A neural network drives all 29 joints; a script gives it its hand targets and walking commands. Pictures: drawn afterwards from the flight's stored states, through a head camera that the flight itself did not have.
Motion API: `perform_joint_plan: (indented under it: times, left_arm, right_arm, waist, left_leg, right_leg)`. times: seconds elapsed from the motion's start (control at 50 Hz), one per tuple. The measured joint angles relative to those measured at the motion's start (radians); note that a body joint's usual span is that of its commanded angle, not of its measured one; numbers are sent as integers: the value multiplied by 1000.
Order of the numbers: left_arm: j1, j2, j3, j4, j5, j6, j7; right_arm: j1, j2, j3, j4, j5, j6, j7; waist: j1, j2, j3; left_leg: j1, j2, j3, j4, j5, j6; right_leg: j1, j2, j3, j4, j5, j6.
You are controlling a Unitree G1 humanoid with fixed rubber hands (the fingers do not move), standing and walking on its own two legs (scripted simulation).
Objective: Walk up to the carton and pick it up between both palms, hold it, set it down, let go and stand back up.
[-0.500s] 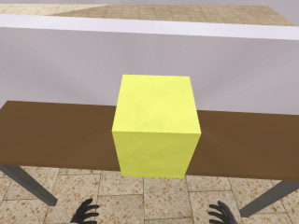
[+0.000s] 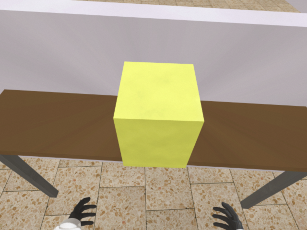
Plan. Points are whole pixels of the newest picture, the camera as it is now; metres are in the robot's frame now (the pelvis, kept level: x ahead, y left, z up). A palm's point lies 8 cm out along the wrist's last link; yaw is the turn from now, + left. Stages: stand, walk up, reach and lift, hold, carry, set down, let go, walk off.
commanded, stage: set down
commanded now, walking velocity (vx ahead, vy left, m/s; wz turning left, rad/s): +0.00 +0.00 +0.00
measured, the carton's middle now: (156, 117) +0.44 +0.02 +0.02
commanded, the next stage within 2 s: let go in 0.54 s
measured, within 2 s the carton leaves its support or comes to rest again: neither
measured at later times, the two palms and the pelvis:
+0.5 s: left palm out of the picture +0.15 +0.23 -0.14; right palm out of the picture +0.14 -0.18 -0.14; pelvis -0.02 +0.02 -0.01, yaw +0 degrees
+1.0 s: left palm (68, 211) +0.19 +0.24 -0.07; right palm (249, 219) +0.19 -0.24 -0.08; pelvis +0.03 +0.01 +0.00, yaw -1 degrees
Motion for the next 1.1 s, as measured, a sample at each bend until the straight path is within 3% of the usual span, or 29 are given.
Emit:
perform_joint_plan:
  times: [0.06,0.14,0.24,0.44,0.6,0.68,0.8,0.9,1.0,1.1]
  left_arm:
    - [-13,-1,5,44,15,-19,-10]
    - [-91,0,23,148,23,56,-7]
    - [-123,-2,18,118,38,104,2]
    - [-151,-35,10,137,47,149,32]
    - [-212,-45,37,167,69,216,27]
    - [-202,-43,48,104,70,236,17]
    - [-57,-10,14,-142,48,239,-2]
    - [71,47,-28,-267,17,179,-20]
    - [125,72,-31,-219,6,39,-31]
    - [165,63,-22,-146,-4,-166,-32]
  right_arm:
    - [1,-10,8,11,-23,-15,-10]
    - [-60,11,8,85,-23,41,-28]
    - [-108,49,1,111,-9,66,-30]
    - [-152,24,-56,212,-68,35,-2]
    - [-204,-29,-45,246,-28,82,7]
    - [-203,-40,-27,196,5,111,8]
    - [-107,-64,1,25,48,136,9]
    - [-8,-111,30,-69,66,95,31]
    - [34,-122,21,-47,46,-25,60]
    - [55,-93,11,25,11,-227,62]
  waist:
    - [-5,-1,-6]
    - [-9,-11,-4]
    - [-8,-20,48]
    - [-1,3,81]
    - [-7,6,59]
    - [-7,0,51]
    - [-4,-12,42]
    - [-4,-14,12]
    - [-5,-7,-15]
    - [-9,-2,-39]
  left_leg:
    - [-4,-1,-6,4,3,0]
    - [-55,-5,-15,42,-2,2]
    - [-85,-9,-14,80,-9,7]
    - [-126,-9,-4,141,-43,20]
    - [-199,-8,-4,202,-78,23]
    - [-200,-4,2,199,-85,22]
    - [-82,2,16,95,-65,14]
    - [35,2,18,-11,-37,6]
    - [81,4,14,-34,-36,1]
    - [64,4,7,5,-53,-1]
  right_leg:
    - [2,-1,-6,-2,3,2]
    - [-48,-6,-15,40,-6,4]
    - [-79,-11,-15,80,-15,5]
    - [-112,-13,-5,118,-32,17]
    - [-179,-14,-5,167,-62,22]
    - [-184,-10,2,164,-66,20]
    - [-69,-2,17,55,-37,15]
    - [50,1,19,-55,-7,10]
    - [95,4,16,-76,-9,5]
    - [76,4,8,-25,-35,2]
